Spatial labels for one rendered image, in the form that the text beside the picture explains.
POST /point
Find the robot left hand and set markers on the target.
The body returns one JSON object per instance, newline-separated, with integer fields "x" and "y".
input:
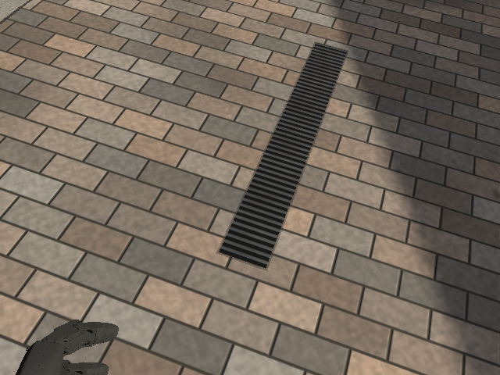
{"x": 45, "y": 357}

